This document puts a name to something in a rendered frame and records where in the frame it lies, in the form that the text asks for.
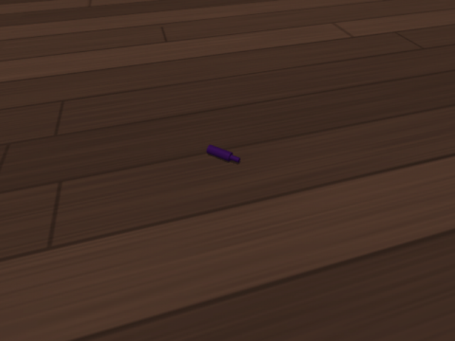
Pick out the bottle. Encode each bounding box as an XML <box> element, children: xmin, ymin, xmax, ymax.
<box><xmin>207</xmin><ymin>145</ymin><xmax>240</xmax><ymax>163</ymax></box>

